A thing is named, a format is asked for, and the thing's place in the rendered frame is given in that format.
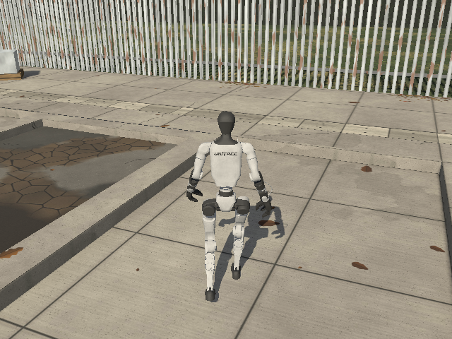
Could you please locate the right robot upper arm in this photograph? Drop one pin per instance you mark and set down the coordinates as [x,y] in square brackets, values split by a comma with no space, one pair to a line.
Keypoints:
[248,149]

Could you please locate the robot left hand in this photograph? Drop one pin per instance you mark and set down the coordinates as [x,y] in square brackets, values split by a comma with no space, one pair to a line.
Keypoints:
[191,198]

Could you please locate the robot right forearm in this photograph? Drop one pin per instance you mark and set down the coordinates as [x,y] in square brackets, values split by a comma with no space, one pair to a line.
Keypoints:
[260,187]

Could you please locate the robot left foot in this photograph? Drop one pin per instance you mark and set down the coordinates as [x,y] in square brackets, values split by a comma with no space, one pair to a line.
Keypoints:
[210,295]

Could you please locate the robot left forearm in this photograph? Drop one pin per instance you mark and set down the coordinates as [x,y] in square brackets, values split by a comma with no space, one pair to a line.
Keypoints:
[192,183]

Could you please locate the robot right hand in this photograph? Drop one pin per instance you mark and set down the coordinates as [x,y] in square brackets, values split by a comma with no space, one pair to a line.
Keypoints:
[267,206]

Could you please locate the robot left thigh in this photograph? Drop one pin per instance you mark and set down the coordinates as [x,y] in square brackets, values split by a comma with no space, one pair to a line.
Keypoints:
[209,218]

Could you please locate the left robot upper arm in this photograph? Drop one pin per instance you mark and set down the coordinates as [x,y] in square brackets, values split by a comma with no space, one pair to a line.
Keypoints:
[203,149]

